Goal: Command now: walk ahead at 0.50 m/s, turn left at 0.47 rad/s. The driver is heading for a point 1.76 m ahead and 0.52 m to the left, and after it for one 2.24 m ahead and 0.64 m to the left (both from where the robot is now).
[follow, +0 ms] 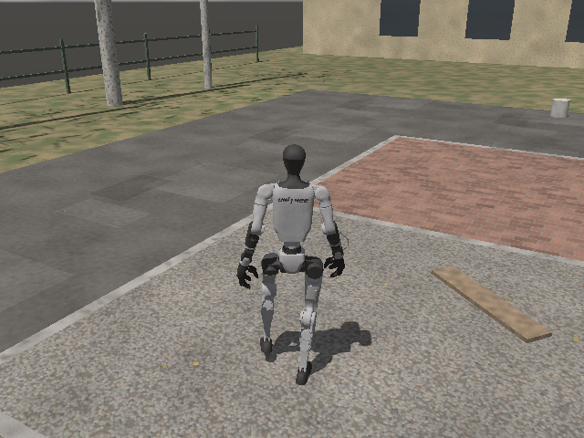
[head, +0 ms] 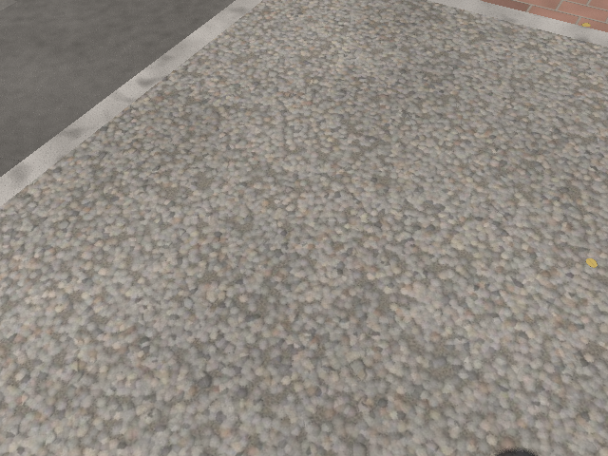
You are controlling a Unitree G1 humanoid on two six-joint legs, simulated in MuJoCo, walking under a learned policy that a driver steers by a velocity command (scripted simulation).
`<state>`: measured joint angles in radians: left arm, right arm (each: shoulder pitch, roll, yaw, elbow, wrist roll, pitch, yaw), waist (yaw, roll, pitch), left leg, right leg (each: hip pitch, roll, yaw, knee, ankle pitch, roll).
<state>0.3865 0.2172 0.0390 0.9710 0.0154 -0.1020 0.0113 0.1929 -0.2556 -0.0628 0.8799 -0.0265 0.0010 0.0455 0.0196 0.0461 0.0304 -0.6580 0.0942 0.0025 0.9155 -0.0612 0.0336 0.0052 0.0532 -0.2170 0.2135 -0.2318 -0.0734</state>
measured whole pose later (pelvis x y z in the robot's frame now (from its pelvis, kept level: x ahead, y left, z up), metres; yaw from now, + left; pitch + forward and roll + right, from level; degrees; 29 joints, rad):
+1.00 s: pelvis +0.54 +0.10 +0.00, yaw +28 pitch +1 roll -1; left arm 0.36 0.24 0.04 0.89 0.01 -0.09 -0.01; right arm 0.21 -0.28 -0.04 0.80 -0.04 -0.03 0.04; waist 0.03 0.05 0.02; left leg -0.55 0.03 -0.05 0.99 -0.25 0.03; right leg -0.14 0.05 -0.05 0.30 -0.18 -0.06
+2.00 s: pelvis +1.00 +0.35 +0.00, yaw +28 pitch -1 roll +0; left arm 0.32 0.23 0.05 0.97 0.01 -0.08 -0.01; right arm 0.24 -0.24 -0.05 0.94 -0.03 -0.05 0.02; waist 0.00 0.03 0.04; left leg -0.52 0.08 -0.01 1.06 -0.25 0.05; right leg -0.15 0.07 -0.10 0.32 -0.17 -0.10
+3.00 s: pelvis +1.48 +0.56 -0.01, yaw +5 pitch +0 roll +0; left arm 0.20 0.26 0.08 0.90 0.01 -0.02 -0.01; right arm 0.24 -0.22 -0.05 0.89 -0.02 -0.07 0.00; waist -0.01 0.01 0.07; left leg -0.39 0.09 0.03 1.23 -0.34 0.00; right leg -0.29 0.12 -0.07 0.49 -0.20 -0.14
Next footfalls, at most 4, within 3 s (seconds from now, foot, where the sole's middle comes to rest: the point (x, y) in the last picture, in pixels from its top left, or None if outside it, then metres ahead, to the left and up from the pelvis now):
0.22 left None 0.26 0.10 -0.78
0.74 right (320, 407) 0.61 0.03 -0.78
1.24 left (193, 362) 0.72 0.34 -0.78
1.78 right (219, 247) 1.07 0.32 -0.78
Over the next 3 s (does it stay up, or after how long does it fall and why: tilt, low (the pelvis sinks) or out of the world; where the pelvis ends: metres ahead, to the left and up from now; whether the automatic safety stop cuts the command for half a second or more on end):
stays up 1.48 0.56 -0.01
